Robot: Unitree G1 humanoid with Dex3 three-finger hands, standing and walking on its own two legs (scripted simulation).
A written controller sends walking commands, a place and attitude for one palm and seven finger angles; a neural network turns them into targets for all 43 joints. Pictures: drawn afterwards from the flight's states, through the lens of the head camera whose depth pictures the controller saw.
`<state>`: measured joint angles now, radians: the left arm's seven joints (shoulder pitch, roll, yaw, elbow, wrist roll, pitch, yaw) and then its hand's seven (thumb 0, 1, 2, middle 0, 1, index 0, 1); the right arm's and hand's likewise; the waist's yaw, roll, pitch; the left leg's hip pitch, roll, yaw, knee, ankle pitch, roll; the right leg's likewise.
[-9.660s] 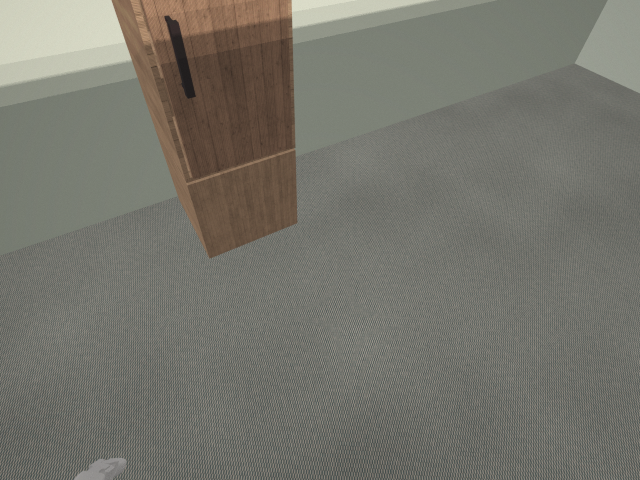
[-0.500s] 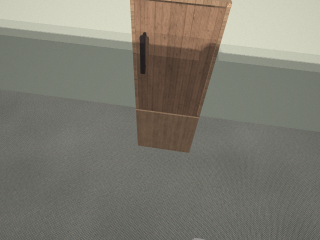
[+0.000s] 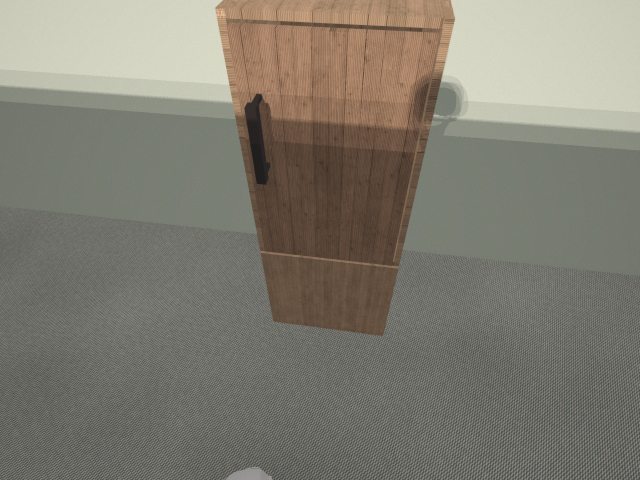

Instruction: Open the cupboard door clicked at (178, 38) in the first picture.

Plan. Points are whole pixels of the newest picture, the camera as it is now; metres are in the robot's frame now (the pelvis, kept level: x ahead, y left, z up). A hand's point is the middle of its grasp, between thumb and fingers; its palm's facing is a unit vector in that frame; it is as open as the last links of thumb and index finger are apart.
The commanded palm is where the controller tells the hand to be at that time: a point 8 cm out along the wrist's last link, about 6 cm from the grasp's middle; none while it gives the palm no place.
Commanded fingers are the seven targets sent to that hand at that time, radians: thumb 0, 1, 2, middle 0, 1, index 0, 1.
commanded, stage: take the last steps up to it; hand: left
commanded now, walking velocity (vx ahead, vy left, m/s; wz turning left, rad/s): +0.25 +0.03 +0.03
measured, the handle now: (260, 140) +0.73 +0.16 +0.03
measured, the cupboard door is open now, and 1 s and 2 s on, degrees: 0 0 0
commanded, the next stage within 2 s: come to a stop and stand still in 0.24 s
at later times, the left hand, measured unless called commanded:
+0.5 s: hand (188, 449) +0.21 +0.22 -0.18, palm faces +0.04 -0.98 -0.20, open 7.3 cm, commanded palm none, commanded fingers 0.00 0.90 0.90 -0.20 -0.30 -0.20 -0.30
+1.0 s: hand (170, 428) +0.24 +0.26 -0.18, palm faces +0.04 -0.97 -0.24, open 7.4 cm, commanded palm none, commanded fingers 0.00 0.90 0.90 -0.20 -0.30 -0.20 -0.30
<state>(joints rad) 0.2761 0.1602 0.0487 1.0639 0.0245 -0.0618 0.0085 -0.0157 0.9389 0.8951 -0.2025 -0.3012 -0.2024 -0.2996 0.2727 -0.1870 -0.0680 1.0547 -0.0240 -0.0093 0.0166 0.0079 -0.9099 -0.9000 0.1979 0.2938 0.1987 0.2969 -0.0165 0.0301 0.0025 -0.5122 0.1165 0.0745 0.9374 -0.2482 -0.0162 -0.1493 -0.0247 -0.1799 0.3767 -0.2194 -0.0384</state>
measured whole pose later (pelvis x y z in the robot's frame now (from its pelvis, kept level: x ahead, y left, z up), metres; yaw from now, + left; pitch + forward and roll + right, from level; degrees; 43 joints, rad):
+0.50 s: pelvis +0.17 +0.03 +0.00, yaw +0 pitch -1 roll +1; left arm 0.22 0.18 0.04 1.06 0.02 0.00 0.02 0.01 0.92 0.90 -0.20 -0.30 -0.20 -0.30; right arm 0.27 -0.14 -0.02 1.09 -0.01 -0.03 -0.03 -0.01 -0.93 -0.90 0.20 0.29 0.20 0.30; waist 0.00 -0.03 0.05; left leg -0.13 0.02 0.14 0.42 -0.27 0.02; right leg -0.40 -0.08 -0.07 0.71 -0.26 0.02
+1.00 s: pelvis +0.16 +0.06 -0.02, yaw +0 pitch -2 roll +0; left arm 0.24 0.21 0.03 0.89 0.03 0.06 0.02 0.00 0.90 0.90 -0.20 -0.30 -0.20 -0.30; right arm 0.23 -0.22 -0.05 0.85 -0.03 0.03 -0.01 0.01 -0.91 -0.90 0.20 0.29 0.20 0.30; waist -0.01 0.00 0.00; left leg -0.27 0.02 0.03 0.68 -0.38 0.00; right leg -0.39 -0.08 -0.06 0.66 -0.26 0.01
